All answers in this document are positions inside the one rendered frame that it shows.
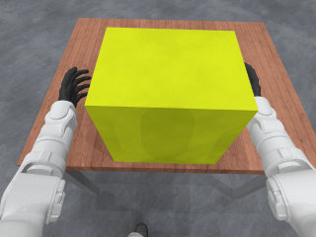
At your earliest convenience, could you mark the robot left foot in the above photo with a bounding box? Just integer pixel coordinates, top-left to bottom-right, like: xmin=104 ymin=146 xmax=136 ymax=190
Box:
xmin=134 ymin=222 xmax=148 ymax=237

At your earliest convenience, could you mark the robot right hand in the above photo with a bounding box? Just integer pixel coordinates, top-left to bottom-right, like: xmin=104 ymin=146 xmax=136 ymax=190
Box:
xmin=244 ymin=62 xmax=262 ymax=97

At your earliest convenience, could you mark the right robot upper arm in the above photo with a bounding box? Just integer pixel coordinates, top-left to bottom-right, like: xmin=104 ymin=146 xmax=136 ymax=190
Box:
xmin=266 ymin=169 xmax=316 ymax=237

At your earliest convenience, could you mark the carton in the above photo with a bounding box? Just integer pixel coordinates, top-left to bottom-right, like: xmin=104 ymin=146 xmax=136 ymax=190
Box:
xmin=84 ymin=27 xmax=259 ymax=165

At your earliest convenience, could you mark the left robot forearm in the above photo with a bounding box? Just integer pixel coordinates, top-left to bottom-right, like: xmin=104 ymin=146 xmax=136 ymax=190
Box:
xmin=0 ymin=100 xmax=78 ymax=218

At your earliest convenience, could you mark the right robot forearm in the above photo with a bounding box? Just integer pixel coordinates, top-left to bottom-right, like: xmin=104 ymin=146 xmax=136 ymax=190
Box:
xmin=246 ymin=96 xmax=316 ymax=178

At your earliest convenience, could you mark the table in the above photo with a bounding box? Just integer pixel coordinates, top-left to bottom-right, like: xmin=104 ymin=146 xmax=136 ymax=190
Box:
xmin=17 ymin=18 xmax=316 ymax=199

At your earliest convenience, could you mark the robot left hand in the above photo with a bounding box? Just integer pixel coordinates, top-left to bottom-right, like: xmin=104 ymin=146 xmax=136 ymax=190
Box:
xmin=58 ymin=66 xmax=92 ymax=109

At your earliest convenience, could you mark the left robot upper arm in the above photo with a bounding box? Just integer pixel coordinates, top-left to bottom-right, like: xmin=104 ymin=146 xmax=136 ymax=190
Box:
xmin=0 ymin=173 xmax=66 ymax=237

